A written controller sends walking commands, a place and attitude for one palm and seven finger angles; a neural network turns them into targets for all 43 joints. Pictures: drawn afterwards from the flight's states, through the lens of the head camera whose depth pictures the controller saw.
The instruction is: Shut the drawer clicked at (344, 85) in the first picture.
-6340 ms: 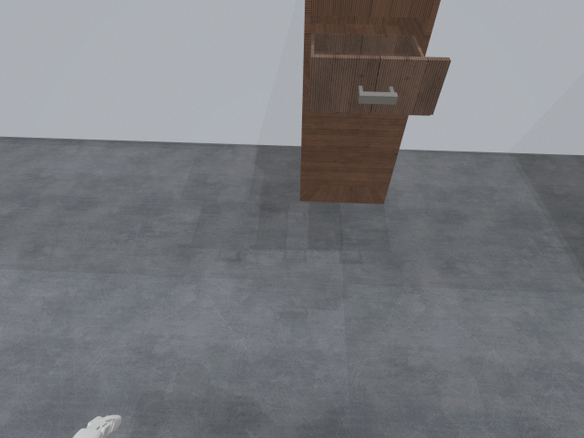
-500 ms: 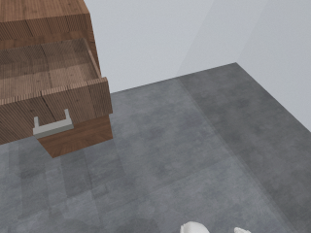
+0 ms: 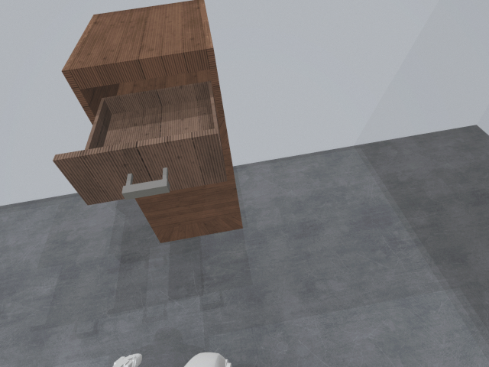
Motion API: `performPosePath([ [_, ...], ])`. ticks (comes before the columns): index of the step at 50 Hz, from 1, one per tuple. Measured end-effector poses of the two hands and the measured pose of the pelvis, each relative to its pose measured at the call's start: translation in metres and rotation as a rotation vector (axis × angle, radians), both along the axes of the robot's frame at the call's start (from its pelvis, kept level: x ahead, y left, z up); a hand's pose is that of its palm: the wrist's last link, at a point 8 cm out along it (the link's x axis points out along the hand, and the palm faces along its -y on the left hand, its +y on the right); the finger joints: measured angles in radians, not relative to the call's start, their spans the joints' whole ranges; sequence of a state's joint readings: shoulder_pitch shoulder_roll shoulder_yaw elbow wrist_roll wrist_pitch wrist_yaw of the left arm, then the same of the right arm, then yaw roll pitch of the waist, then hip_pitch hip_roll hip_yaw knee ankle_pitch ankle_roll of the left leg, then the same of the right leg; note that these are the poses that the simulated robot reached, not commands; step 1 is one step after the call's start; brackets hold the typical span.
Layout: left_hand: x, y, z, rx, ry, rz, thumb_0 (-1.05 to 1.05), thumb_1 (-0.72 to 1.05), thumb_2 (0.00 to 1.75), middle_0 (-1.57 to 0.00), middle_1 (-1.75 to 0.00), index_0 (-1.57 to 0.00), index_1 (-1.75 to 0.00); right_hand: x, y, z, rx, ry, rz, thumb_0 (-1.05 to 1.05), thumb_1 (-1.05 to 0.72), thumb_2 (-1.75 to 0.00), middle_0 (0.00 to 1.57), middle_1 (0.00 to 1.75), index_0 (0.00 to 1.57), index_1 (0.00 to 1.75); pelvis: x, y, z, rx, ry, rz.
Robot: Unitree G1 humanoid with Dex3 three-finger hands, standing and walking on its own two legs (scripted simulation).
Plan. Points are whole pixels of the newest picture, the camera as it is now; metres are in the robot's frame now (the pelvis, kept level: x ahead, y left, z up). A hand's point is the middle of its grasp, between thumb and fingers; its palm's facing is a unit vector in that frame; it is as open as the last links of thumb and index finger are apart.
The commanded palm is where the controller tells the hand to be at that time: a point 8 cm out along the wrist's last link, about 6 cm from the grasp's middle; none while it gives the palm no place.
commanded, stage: turn to face it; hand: left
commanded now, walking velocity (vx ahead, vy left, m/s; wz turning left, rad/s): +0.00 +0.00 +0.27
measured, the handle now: (147, 182) +0.51 +0.25 -0.02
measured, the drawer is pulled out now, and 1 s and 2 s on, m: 0.30 0.30 0.30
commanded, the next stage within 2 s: take the last steps up to it in 0.08 s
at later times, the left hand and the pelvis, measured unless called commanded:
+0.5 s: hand out of the picture -0.06 +0.26 -0.18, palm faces +0.20 -0.97 -0.16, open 7.4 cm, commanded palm none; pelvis +0.00 +0.07 +0.01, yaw +7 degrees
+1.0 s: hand (171, 309) +0.28 +0.19 -0.18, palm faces +0.07 -0.98 -0.18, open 7.4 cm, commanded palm none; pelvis +0.16 +0.01 -0.03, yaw +6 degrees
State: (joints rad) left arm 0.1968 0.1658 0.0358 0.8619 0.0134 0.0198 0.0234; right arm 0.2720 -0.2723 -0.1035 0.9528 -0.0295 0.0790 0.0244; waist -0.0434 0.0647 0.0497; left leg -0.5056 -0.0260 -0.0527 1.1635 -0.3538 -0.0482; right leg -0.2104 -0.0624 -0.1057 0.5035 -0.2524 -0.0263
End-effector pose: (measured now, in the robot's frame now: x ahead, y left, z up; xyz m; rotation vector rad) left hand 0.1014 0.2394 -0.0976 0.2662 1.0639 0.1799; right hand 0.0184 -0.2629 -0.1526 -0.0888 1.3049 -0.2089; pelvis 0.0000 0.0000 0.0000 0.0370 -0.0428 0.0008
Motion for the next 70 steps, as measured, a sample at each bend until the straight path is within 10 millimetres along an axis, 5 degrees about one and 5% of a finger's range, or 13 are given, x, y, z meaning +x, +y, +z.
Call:
performPosePath([
  [9,-0.098,0.011,-0.023,-0.051,0.154,0.158,0.01,0.91,0.89,-0.20,-0.30,-0.20,-0.30,0.035,0.007,0.013,-0.046,0.001,0.138,0.01,-0.91,-0.90,0.20,0.30,0.20,0.30,-0.013,0.008,0.001,-0.008,0.015,0.076],
  [17,-0.183,0.045,-0.060,-0.129,0.314,0.284,0.01,0.91,0.89,-0.20,-0.30,-0.20,-0.30,0.081,0.069,0.026,-0.091,-0.135,0.272,0.01,-0.91,-0.90,0.20,0.30,0.20,0.30,-0.021,0.045,-0.012,-0.051,0.023,0.112],
  [21,-0.192,0.057,-0.059,-0.156,0.370,0.279,0.01,0.91,0.89,-0.20,-0.30,-0.19,-0.29,0.073,0.099,0.038,-0.075,-0.157,0.270,0.00,-0.90,-0.90,0.20,0.30,0.20,0.30,-0.013,0.058,-0.001,-0.069,0.004,0.112],
  [27,-0.156,0.069,-0.053,-0.181,0.315,0.257,0.01,0.91,0.89,-0.20,-0.30,-0.19,-0.29,0.040,0.104,0.041,-0.093,-0.064,0.208,0.00,-0.94,-0.90,0.21,0.30,0.21,0.30,0.004,0.072,0.007,-0.072,-0.006,0.120],
  [33,-0.094,0.070,-0.055,-0.177,0.269,0.207,0.01,0.91,0.89,-0.20,-0.30,-0.19,-0.29,-0.008,0.106,0.031,-0.070,0.097,0.122,0.00,-0.92,-0.90,0.20,0.30,0.21,0.30,0.030,0.072,0.004,-0.054,-0.002,0.106],
  [40,0.016,0.052,-0.051,-0.160,0.184,0.104,0.01,0.91,0.89,-0.20,-0.30,-0.19,-0.29,-0.050,0.110,0.025,-0.007,0.302,0.023,0.00,-0.91,-0.90,0.20,0.30,0.21,0.30,0.073,0.056,-0.003,-0.044,0.012,0.100],
  [45,0.114,0.024,-0.049,-0.138,0.074,0.026,0.01,0.91,0.89,-0.20,-0.30,-0.19,-0.29,-0.049,0.100,0.017,0.047,0.428,-0.023,0.00,-0.90,-0.90,0.20,0.30,0.21,0.30,0.117,0.034,-0.015,-0.048,0.023,0.094],
  [47,0.145,0.014,-0.053,-0.123,0.008,0.020,0.01,0.91,0.89,-0.20,-0.30,-0.19,-0.29,-0.036,0.090,0.008,0.068,0.460,-0.033,0.00,-0.90,-0.90,0.21,0.30,0.21,0.30,0.138,0.020,-0.025,-0.032,0.025,0.102],
  [50,0.162,0.000,-0.050,-0.120,-0.025,0.048,0.00,0.91,0.89,-0.20,-0.30,-0.19,-0.29,0.007,0.069,-0.002,0.062,0.425,-0.017,0.01,-0.90,-0.90,0.21,0.30,0.21,0.30,0.156,0.009,-0.025,-0.046,0.005,0.111],
  [56,0.144,-0.008,-0.039,-0.100,0.039,0.160,-0.02,0.94,0.89,-0.20,-0.30,-0.20,-0.30,0.148,0.036,-0.003,0.009,0.144,0.085,0.01,-0.91,-0.90,0.20,0.30,0.20,0.30,0.186,-0.002,-0.009,-0.051,0.000,0.129],
  [62,0.117,-0.005,-0.042,-0.101,0.144,0.208,-0.02,0.95,0.89,-0.20,-0.30,-0.20,-0.30,0.266,0.038,0.010,-0.018,-0.086,0.175,0.00,-0.92,-0.90,0.20,0.30,0.20,0.30,0.209,-0.002,-0.004,-0.064,0.005,0.128],
  [66,0.098,-0.011,-0.055,-0.144,0.218,0.247,-0.01,0.93,0.89,-0.20,-0.30,-0.19,-0.29,0.311,0.052,0.014,-0.026,-0.162,0.221,0.00,-0.92,-0.90,0.20,0.30,0.20,0.30,0.223,0.007,-0.008,-0.079,-0.007,0.116],
  [70,0.083,-0.018,-0.061,-0.179,0.277,0.280,0.00,0.92,0.89,-0.20,-0.30,-0.19,-0.29,0.326,0.072,0.020,-0.015,-0.168,0.253,0.00,-0.92,-0.90,0.20,0.30,0.20,0.30,0.229,0.012,-0.006,-0.051,-0.019,0.112],
])
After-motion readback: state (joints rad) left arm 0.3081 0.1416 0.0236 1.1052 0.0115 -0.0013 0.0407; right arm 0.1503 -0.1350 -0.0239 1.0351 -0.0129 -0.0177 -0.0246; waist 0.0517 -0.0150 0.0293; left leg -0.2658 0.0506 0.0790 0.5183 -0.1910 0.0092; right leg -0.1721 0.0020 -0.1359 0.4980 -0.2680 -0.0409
